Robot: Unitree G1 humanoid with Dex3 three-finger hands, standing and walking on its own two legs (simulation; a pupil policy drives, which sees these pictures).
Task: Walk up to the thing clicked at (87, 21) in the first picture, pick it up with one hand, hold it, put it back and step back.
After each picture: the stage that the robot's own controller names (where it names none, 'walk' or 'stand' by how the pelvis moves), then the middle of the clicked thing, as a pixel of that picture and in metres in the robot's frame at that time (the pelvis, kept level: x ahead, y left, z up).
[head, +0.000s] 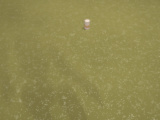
stand; (87, 24) +1.74 -0.03 -0.72
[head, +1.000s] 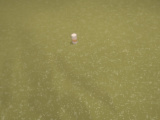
walk; (74, 38) +1.61 +0.24 -0.71
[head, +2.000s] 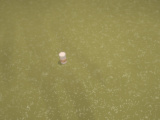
walk; (63, 57) +1.10 +0.31 -0.72
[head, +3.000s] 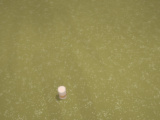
walk; (62, 92) +0.68 +0.22 -0.70
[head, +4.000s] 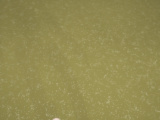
walk; out of the picture +0.41 +0.16 -0.71
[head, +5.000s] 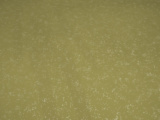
stand; out of the picture +0.34 +0.18 -0.72
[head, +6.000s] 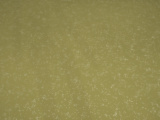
stand; out of the picture +0.34 +0.19 -0.72
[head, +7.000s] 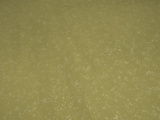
stand; out of the picture +0.33 +0.19 -0.73
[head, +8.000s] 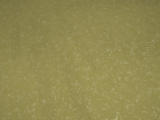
stand; out of the picture +0.32 +0.19 -0.73
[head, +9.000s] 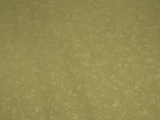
go down; out of the picture +0.34 +0.18 -0.71
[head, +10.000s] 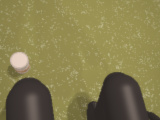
go down; (20, 63) +0.42 +0.21 -0.28
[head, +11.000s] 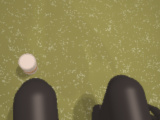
close in; (28, 64) +0.41 +0.21 -0.29
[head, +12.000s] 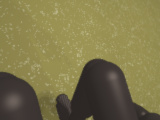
close in; out of the picture +0.40 +0.25 -0.22
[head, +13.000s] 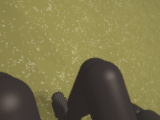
close; out of the picture +0.40 +0.25 -0.22
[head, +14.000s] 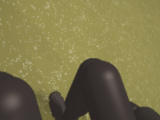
lift; out of the picture +0.37 +0.24 -0.23
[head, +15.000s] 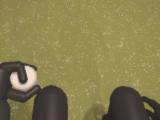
lift; (26, 83) +0.31 +0.21 -0.06
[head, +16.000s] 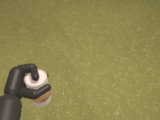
hold; (38, 88) +0.32 +0.17 +0.04
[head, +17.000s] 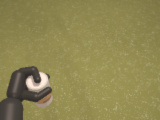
hold; (40, 90) +0.32 +0.17 +0.01
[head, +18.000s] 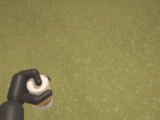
hold; (41, 93) +0.32 +0.17 +0.00
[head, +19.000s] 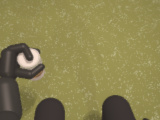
crouch; (32, 65) +0.40 +0.18 -0.08
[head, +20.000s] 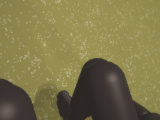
lower; out of the picture +0.41 +0.26 -0.23
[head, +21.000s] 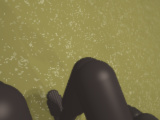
lower; out of the picture +0.42 +0.27 -0.23
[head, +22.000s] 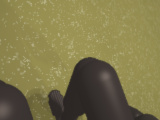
lower; out of the picture +0.42 +0.27 -0.23
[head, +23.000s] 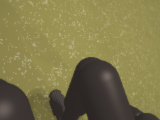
lower; out of the picture +0.42 +0.27 -0.22
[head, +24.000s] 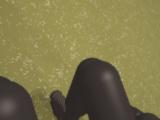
loosen; out of the picture +0.41 +0.25 -0.23
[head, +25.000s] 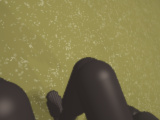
withdraw; out of the picture +0.40 +0.25 -0.23
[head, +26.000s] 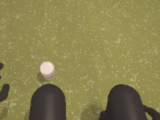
walk; (47, 71) +0.43 +0.18 -0.36
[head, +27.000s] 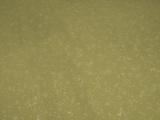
stand; out of the picture +0.35 +0.14 -0.66
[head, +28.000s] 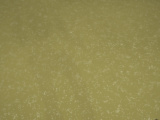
stand; out of the picture +0.37 +0.16 -0.67
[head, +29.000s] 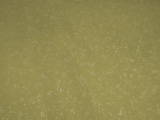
stand; out of the picture +0.37 +0.14 -0.70
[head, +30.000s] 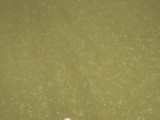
walk; out of the picture +0.38 +0.14 -0.71
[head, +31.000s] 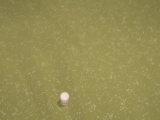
walk; (64, 98) +0.52 +0.11 -0.71
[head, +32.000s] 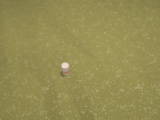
walk; (65, 68) +0.82 +0.23 -0.69
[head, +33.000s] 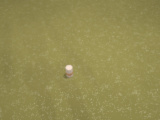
stand; (69, 71) +0.96 +0.17 -0.71
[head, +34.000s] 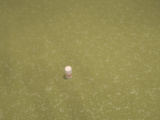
stand; (68, 72) +0.98 +0.18 -0.73
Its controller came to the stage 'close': yes
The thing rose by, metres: 0.72
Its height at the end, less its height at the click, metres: +0.00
